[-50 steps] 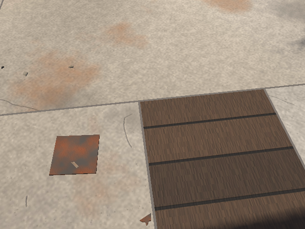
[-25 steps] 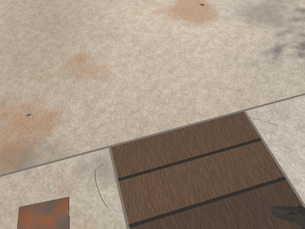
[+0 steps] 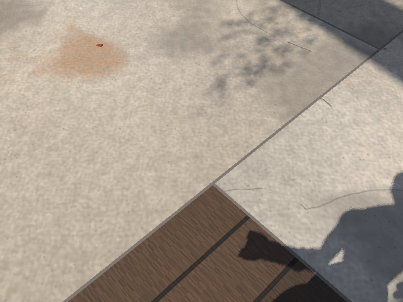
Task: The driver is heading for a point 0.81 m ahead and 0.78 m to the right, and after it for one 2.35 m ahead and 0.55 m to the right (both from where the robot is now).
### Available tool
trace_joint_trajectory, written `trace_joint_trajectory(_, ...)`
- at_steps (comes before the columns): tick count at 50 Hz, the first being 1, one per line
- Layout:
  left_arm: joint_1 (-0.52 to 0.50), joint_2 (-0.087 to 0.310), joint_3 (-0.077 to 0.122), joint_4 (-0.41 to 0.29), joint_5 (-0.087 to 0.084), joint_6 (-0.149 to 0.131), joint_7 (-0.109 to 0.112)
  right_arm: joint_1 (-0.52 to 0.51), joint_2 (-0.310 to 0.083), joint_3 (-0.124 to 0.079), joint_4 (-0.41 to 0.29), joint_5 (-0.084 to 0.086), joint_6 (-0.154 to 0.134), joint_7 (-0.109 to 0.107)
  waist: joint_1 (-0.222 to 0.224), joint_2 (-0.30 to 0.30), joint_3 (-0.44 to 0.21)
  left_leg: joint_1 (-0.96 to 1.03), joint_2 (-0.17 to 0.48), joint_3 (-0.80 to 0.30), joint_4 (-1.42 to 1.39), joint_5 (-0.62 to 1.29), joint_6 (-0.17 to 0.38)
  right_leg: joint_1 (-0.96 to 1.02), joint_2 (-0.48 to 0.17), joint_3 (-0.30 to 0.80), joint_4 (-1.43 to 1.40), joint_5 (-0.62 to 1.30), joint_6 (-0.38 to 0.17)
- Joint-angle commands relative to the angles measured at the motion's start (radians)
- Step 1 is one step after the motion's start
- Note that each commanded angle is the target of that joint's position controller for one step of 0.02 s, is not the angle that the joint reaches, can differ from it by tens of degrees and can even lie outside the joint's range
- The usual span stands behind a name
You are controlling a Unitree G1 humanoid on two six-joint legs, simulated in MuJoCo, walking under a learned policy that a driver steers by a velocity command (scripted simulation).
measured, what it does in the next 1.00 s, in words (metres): walks ahead, turning right: right foot, then left foot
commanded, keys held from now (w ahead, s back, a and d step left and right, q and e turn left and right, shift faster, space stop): w+e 1.00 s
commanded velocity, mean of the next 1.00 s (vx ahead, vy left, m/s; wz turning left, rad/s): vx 0.50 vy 0.00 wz -0.60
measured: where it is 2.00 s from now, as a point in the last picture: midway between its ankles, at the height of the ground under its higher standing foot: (318, 169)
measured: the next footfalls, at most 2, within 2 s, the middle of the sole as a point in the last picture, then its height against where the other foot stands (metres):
right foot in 0.16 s outside the picture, level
left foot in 0.64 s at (194, 267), level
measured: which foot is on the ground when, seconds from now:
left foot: down 0.00-0.18, up 0.20-0.62, down 0.64-1.00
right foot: up 0.00-0.14, down 0.16-0.64, up 0.66-1.00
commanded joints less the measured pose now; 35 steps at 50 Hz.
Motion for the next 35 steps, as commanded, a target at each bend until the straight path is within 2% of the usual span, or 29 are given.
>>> trace_joint_trajectory(1,-0.113,0.017,-0.005,-0.095,-0.002,-0.019,-0.022,-0.040,-0.174,-0.038,-0.056,0.010,-0.005,-0.007,-0.001,0.092,0.030,-0.002,0.267,-0.069,-0.096,0.343,0.133,0.019,0.007,-0.050,-0.120,0.071,-0.016)
trace_joint_trajectory(3,-0.147,0.026,-0.003,-0.116,-0.004,-0.018,-0.033,-0.021,-0.191,-0.043,-0.043,0.021,0.008,-0.007,0.000,0.096,0.042,0.056,0.288,-0.044,-0.069,0.418,0.122,0.026,0.021,-0.075,-0.170,0.022,-0.039)
trace_joint_trajectory(5,-0.127,0.056,0.012,-0.125,0.001,-0.014,-0.039,-0.025,-0.220,-0.051,-0.041,0.030,0.021,-0.011,0.037,0.122,0.009,0.103,0.295,-0.005,0.031,0.713,0.103,0.108,0.072,-0.123,-0.196,-0.078,-0.077)
trace_joint_trajectory(6,-0.076,0.081,0.026,-0.118,0.004,-0.009,-0.038,-0.028,-0.237,-0.056,-0.043,0.035,0.029,-0.016,0.074,0.142,-0.033,0.114,0.293,0.012,0.129,0.884,0.094,0.189,0.109,-0.149,-0.198,-0.131,-0.100)
trace_joint_trajectory(7,0.043,0.119,0.049,-0.090,0.003,-0.005,-0.034,-0.039,-0.243,-0.057,-0.047,0.039,0.037,-0.020,0.146,0.138,-0.098,0.085,0.277,0.035,0.295,0.974,0.078,0.347,0.151,-0.167,-0.235,-0.131,-0.133)
trace_joint_trajectory(8,0.222,0.175,0.083,-0.041,0.000,0.002,-0.020,-0.043,-0.219,-0.046,-0.055,0.037,0.037,-0.025,0.238,0.106,-0.184,-0.062,0.242,0.054,0.531,0.878,0.042,0.624,0.169,-0.134,-0.293,-0.075,-0.175)
trace_joint_trajectory(9,0.301,0.270,0.104,-0.018,-0.009,0.011,0.002,0.006,-0.106,-0.010,-0.089,-0.011,0.028,-0.021,0.208,-0.110,-0.261,-0.431,0.148,0.050,0.875,0.155,-0.007,0.955,-0.055,0.234,-0.293,-0.091,-0.270)
trace_joint_trajectory(10,0.269,0.306,0.098,-0.061,-0.008,-0.009,-0.005,0.014,-0.068,0.016,-0.143,-0.007,-0.007,-0.010,0.154,-0.210,-0.425,-0.706,-0.027,-0.164,1.131,-0.363,-0.036,1.122,-0.243,0.789,-0.465,-0.313,-0.449)
trace_joint_trajectory(11,0.264,0.210,0.071,-0.056,-0.001,-0.026,-0.012,-0.110,-0.166,-0.008,-0.162,0.030,-0.034,0.002,0.216,-0.071,-0.356,-0.815,0.035,-0.272,1.152,-0.283,-0.022,1.080,-0.219,0.704,-0.526,-0.327,-0.386)
trace_joint_trajectory(12,0.230,0.177,0.059,-0.046,0.002,-0.037,-0.013,-0.152,-0.165,-0.005,-0.180,0.045,-0.050,0.008,0.192,-0.052,-0.226,-0.826,0.072,-0.257,1.082,-0.191,-0.004,0.944,-0.182,0.560,-0.534,-0.262,-0.348)
trace_joint_trajectory(13,0.163,0.154,0.050,-0.049,0.001,-0.042,-0.011,-0.148,-0.151,-0.003,-0.164,0.024,-0.055,0.001,0.139,0.032,-0.155,-0.765,0.112,-0.258,0.992,-0.124,-0.008,0.795,-0.134,0.456,-0.537,-0.162,-0.313)
trace_joint_trajectory(14,0.110,0.126,0.041,-0.059,0.007,-0.043,-0.008,-0.136,-0.160,-0.010,-0.156,0.002,-0.050,-0.003,0.104,0.020,-0.119,-0.700,0.135,-0.261,0.917,-0.082,-0.020,0.688,-0.100,0.386,-0.550,-0.060,-0.298)
trace_joint_trajectory(15,0.081,0.117,0.035,-0.070,0.017,-0.043,-0.003,-0.118,-0.161,-0.013,-0.151,-0.004,-0.038,0.000,0.076,-0.004,-0.105,-0.645,0.145,-0.263,0.893,-0.053,-0.030,0.614,-0.080,0.355,-0.573,-0.005,-0.297)
trace_joint_trajectory(18,0.087,0.133,0.039,-0.049,0.014,-0.049,0.015,-0.127,-0.122,-0.004,-0.153,-0.016,-0.013,0.000,0.064,0.001,-0.082,-0.600,0.130,-0.231,0.777,0.010,-0.078,0.487,-0.048,0.274,-0.599,0.120,-0.307)
trace_joint_trajectory(21,0.127,0.153,0.044,-0.021,0.009,-0.043,0.032,-0.250,-0.081,0.013,-0.186,-0.015,-0.009,0.001,0.106,-0.013,-0.044,-0.581,0.094,-0.222,0.547,0.204,-0.101,0.428,0.006,0.210,-0.594,0.067,-0.265)
trace_joint_trajectory(23,0.158,0.160,0.046,-0.005,0.005,-0.038,0.037,-0.326,-0.067,0.021,-0.202,-0.009,-0.015,0.009,0.139,-0.026,-0.034,-0.519,0.057,-0.218,0.403,0.312,-0.100,0.402,0.026,0.203,-0.581,-0.010,-0.236)
trace_joint_trajectory(25,0.197,0.166,0.049,0.016,0.000,-0.035,0.038,-0.374,-0.079,0.018,-0.218,0.004,-0.022,0.017,0.160,-0.032,-0.030,-0.478,0.035,-0.229,0.334,0.351,-0.094,0.414,0.008,0.243,-0.562,-0.064,-0.225)
trace_joint_trajectory(28,0.216,0.151,0.046,0.033,-0.005,-0.028,0.042,-0.369,-0.118,0.001,-0.224,0.010,-0.031,0.026,0.145,-0.056,-0.035,-0.456,0.033,-0.268,0.268,0.280,-0.063,0.501,-0.029,0.335,-0.472,-0.110,-0.205)
trace_joint_trajectory(30,0.202,0.146,0.047,0.034,-0.002,-0.020,0.042,-0.301,-0.135,-0.012,-0.210,0.012,-0.038,0.025,0.105,-0.087,-0.045,-0.374,0.027,-0.254,0.245,0.188,-0.029,0.523,-0.033,0.375,-0.403,-0.081,-0.185)
trace_joint_trajectory(31,0.199,0.118,0.038,0.032,0.001,-0.018,0.041,-0.216,-0.151,-0.025,-0.189,0.007,-0.041,0.019,0.062,-0.081,-0.083,-0.250,0.027,-0.236,0.213,0.182,-0.003,0.506,0.005,0.357,-0.322,-0.047,-0.158)
trace_joint_trajectory(32,0.205,0.057,0.015,0.021,0.011,-0.020,0.036,-0.089,-0.192,-0.039,-0.178,-0.011,-0.047,0.012,0.005,-0.012,-0.202,-0.022,0.147,-0.340,0.228,0.149,0.054,0.424,0.065,0.293,-0.088,-0.106,-0.121)
trace_joint_trajectory(33,0.328,-0.006,-0.005,-0.004,-0.011,-0.028,0.037,0.025,-0.282,-0.061,-0.154,-0.030,-0.037,0.009,0.034,0.277,-0.356,0.330,0.387,-0.765,0.146,-0.070,0.212,0.095,0.212,0.140,0.263,-0.444,-0.040)
trace_joint_trajectory(34,0.343,0.073,0.003,0.001,-0.023,-0.032,0.040,0.040,-0.224,-0.052,-0.145,-0.003,-0.030,0.019,0.031,0.337,-0.346,0.349,0.452,-1.010,0.054,-0.338,0.242,-0.075,0.155,0.140,0.441,-0.544,-0.021)
trace_joint_trajectory(35,0.250,0.146,0.024,0.004,-0.022,-0.027,0.040,-0.009,-0.151,-0.032,-0.159,0.003,-0.024,0.014,0.007,0.218,-0.212,0.236,0.411,-0.880,0.029,-0.379,0.200,-0.120,0.110,0.142,0.502,-0.453,-0.013)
